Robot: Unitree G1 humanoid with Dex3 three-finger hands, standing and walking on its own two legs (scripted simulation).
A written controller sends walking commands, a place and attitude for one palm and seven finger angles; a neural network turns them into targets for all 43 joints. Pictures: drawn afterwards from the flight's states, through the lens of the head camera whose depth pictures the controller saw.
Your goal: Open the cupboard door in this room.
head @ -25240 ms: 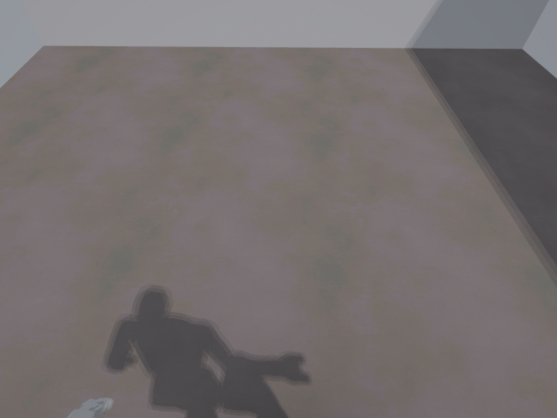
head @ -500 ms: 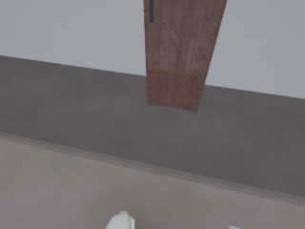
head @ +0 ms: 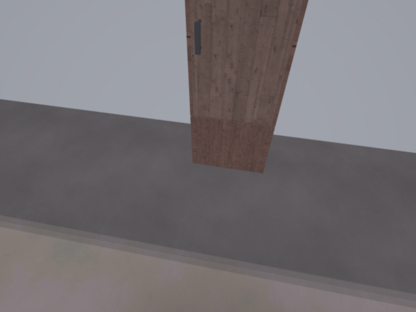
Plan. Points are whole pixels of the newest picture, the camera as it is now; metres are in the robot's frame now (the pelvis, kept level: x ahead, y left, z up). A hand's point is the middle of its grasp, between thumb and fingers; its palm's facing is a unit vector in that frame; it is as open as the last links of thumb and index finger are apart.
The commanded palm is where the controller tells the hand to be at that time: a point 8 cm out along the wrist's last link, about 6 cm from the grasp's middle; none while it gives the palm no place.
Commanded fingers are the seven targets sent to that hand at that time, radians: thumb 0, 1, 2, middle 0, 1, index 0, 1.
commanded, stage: stand and wait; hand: left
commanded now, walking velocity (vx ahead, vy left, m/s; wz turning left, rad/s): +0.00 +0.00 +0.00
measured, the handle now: (198, 36) +1.10 +0.12 +0.08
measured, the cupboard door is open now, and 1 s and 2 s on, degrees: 0 0 0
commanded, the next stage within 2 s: look at it before walking up in 0.46 s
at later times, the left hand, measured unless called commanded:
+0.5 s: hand out of the picture +0.00 +0.10 -0.16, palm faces +0.07 -0.99 -0.13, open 7.4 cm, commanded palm none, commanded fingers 0.00 0.90 0.90 -0.20 -0.30 -0.20 -0.30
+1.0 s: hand out of the picture +0.03 +0.12 -0.17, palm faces +0.07 -0.98 -0.16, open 7.4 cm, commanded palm none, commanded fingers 0.00 0.90 0.90 -0.20 -0.30 -0.20 -0.30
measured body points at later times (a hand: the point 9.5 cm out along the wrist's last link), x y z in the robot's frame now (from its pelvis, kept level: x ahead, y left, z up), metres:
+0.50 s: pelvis +0.03 -0.04 +0.01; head +0.04 -0.04 +0.46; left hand +0.00 +0.16 -0.15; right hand -0.02 -0.23 -0.15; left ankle +0.04 +0.10 -0.73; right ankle +0.02 -0.13 -0.73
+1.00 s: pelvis +0.05 -0.03 +0.01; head +0.06 -0.03 +0.46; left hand +0.02 +0.17 -0.15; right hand +0.04 -0.24 -0.15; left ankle +0.04 +0.10 -0.73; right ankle +0.02 -0.13 -0.73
